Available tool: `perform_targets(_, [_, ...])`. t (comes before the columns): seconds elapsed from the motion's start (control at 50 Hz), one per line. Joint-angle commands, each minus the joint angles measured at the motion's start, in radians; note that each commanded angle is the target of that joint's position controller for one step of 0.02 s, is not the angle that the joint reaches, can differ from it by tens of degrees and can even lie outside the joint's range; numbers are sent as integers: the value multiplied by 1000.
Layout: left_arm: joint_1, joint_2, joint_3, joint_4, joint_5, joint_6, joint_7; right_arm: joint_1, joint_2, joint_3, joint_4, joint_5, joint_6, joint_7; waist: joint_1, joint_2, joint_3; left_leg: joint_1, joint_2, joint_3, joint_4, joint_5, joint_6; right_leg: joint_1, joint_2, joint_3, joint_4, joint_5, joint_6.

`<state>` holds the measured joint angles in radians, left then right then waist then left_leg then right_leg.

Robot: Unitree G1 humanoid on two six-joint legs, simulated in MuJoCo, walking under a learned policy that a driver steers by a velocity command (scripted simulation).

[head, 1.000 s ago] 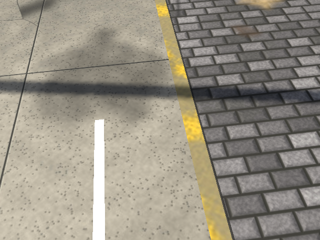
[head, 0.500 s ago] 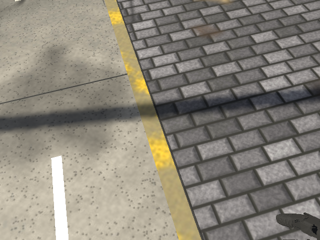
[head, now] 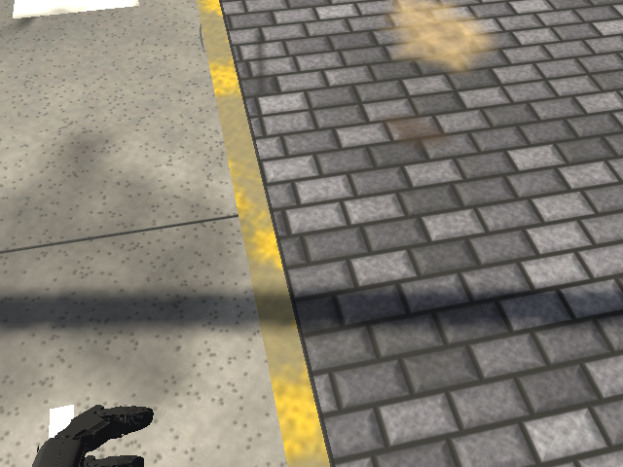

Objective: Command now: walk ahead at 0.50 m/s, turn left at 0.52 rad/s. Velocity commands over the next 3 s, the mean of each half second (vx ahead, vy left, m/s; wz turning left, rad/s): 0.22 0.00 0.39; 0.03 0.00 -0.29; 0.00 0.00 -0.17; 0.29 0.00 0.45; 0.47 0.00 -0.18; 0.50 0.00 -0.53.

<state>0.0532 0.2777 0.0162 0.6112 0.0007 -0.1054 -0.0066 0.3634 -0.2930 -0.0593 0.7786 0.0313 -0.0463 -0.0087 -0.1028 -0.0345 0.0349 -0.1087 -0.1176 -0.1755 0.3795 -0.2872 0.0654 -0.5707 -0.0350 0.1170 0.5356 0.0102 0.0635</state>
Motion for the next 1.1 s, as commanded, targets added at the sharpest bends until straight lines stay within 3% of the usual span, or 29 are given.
perform_targets(0.02, [-27,123,49,-76,-12,-25,-4,-3,-165,-44,-56,0,2,-9,57,141,-40,-58,241,-246,-12,156,114,182,37,-23,-55,-55,-27])
perform_targets(0.06, [111,167,75,-52,10,-33,7,-29,-118,-32,-73,-8,9,-7,140,134,-115,-87,157,-199,205,277,47,408,-9,-20,-128,-19,-94])
perform_targets(0.08, [242,231,91,-50,31,-31,16,-23,-57,-11,-107,-30,7,-8,183,4,-272,-209,88,-109,496,89,-3,658,-203,142,-75,144,-164])
perform_targets(0.1, [269,276,101,-26,44,-11,10,132,-23,3,-128,-10,1,-8,105,-314,-367,-518,-25,3,771,-392,-63,883,-425,542,-117,212,-342])
perform_targets(0.12, [248,182,85,-40,19,0,4,152,-131,-18,-97,-1,9,-13,113,-206,-326,-596,67,-17,912,-353,-90,831,-429,566,-124,147,-344])
perform_targets(0.14, [212,119,68,-54,13,9,8,50,-177,-35,-107,-1,23,-15,143,-110,-227,-615,91,7,959,-280,-111,737,-377,378,-117,223,-309])
perform_targets(0.16, [170,101,59,-52,17,18,7,-9,-176,-40,-120,-10,37,-18,134,-40,-172,-594,119,38,946,-235,-128,635,-321,239,-122,329,-283])
perform_targets(0.2, [119,97,56,-28,18,27,7,-41,-136,-41,-139,-13,61,-18,97,-61,-92,-527,157,70,855,-182,-140,463,-239,88,-171,370,-260])
perform_targets(0.26, [102,129,68,11,22,26,8,-59,-59,-18,-158,-17,75,-16,84,-102,-92,-455,145,110,690,-124,-153,402,-226,13,-232,424,-298])
perform_targets(0.34, [70,158,76,45,-1,44,15,-123,-48,-4,-171,-30,71,1,92,-81,-148,-316,151,132,440,44,-132,401,-224,-66,-240,410,-299])
perform_targets(0.42, [98,180,76,89,-17,56,6,-199,-75,-9,-196,-30,72,11,113,-81,-129,-238,133,154,263,73,-99,427,-232,-56,-203,274,-284])
perform_targets(0.46, [90,169,69,105,-30,61,5,-183,-78,-15,-191,-32,68,13,87,-73,-120,-119,114,177,82,187,-58,396,-205,-58,-143,144,-238])
perform_targets(0.48, [134,135,56,128,-25,57,3,-180,-104,-21,-193,-38,66,6,86,-39,-121,-25,142,135,-5,317,-29,354,-165,-75,-103,57,-181])
perform_targets(0.5, [165,81,34,125,14,50,-2,-160,-166,-30,-206,-50,67,-7,105,82,-192,125,301,-27,20,653,16,279,-96,-139,11,-141,-104])
perform_targets(0.52, [269,20,10,138,31,50,-10,-221,-130,-8,-216,-65,74,-16,174,224,-236,154,435,-142,46,700,154,218,-40,-154,40,-473,-38])
perform_targets(0.54, [212,55,13,142,24,64,-6,-253,-50,10,-211,-61,71,-7,136,180,-213,64,394,-115,23,517,173,263,-53,-113,3,-467,-14])
perform_targets(0.56, [186,80,19,137,12,73,-6,-296,-44,12,-204,-60,66,2,150,165,-166,17,327,-50,21,389,118,288,-51,-118,-51,-365,-18])
perform_targets(0.62, [154,163,34,142,10,95,4,-296,-105,-9,-192,-50,56,5,115,119,-62,-27,238,42,32,257,25,263,-42,-103,-83,-198,-34])
perform_targets(0.7, [157,139,41,132,-9,100,15,-227,-143,-36,-168,-45,67,-26,98,145,-113,65,345,8,60,546,106,197,-11,-120,75,-227,-27])
perform_targets(0.74, [149,121,47,121,-11,116,15,-218,-134,-39,-163,-44,72,-38,83,204,-132,75,442,-52,27,616,183,130,5,-131,264,-508,-14])
perform_targets(0.78, [143,123,64,111,-20,141,15,-225,-136,-42,-158,-49,62,-40,80,172,-122,37,514,-70,-14,635,239,60,-24,-90,520,-672,0])
perform_targets(0.84, [170,97,66,117,-17,166,20,-348,-132,-47,-157,-41,50,-34,132,150,-97,-77,444,74,-36,495,175,153,-51,-103,423,-547,1])
perform_targets(0.94, [234,111,79,113,-16,167,-14,-353,-145,-54,-119,-12,68,-34,164,155,-140,-103,408,199,84,345,86,364,9,-206,61,-268,-61])
perform_targets(0.96, [250,136,90,116,-8,165,-12,-301,-118,-50,-93,-7,72,-33,156,85,-113,-171,362,254,189,177,16,422,25,-166,-48,-186,-99])
perform_targets(0.98, [250,247,117,93,-4,159,7,-248,-69,-38,-89,-41,77,-29,120,-195,-71,-390,244,359,453,-145,-96,510,-170,139,-172,94,-187])
perform_targets(1.0, [231,332,125,51,33,138,4,-353,-77,-36,-152,-51,73,-37,154,-302,-62,-551,102,235,687,-422,-137,438,-375,454,-236,227,-397])
perform_targets(1.02, [227,297,116,44,54,113,-4,-397,-114,-48,-154,-39,73,-45,183,-165,-91,-562,121,125,795,-396,-121,420,-351,427,-262,97,-416])
perform_targets(1.06, [137,240,102,40,14,93,7,-342,-130,-62,-111,-33,74,-56,118,-67,-52,-575,155,92,785,-201,-101,424,-237,283,-240,-69,-295])
perform_targets(1.1, [110,192,83,30,-8,96,24,-306,-132,-67,-86,-40,72,-59,100,-88,-69,-535,147,89,789,-97,-117,424,-189,230,-228,-4,-257])
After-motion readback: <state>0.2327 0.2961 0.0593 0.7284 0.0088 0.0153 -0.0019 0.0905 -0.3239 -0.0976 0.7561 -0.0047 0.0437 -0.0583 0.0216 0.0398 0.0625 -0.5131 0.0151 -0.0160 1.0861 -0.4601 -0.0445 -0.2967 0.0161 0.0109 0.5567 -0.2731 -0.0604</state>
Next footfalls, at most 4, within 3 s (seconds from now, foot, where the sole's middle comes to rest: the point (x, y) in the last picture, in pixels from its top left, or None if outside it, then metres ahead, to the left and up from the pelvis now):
0.08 right None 0.22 -0.14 -0.78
0.48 left None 0.24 0.11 -0.78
0.96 right None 0.22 -0.14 -0.78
1.46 left None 0.23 0.08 -0.78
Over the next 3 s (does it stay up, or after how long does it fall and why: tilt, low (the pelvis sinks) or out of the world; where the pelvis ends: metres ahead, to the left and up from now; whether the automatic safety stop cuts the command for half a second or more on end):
stays up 0.84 0.06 0.01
